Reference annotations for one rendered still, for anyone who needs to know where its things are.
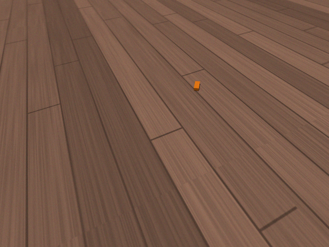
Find small box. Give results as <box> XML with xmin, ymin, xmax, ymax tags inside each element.
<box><xmin>194</xmin><ymin>81</ymin><xmax>200</xmax><ymax>91</ymax></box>

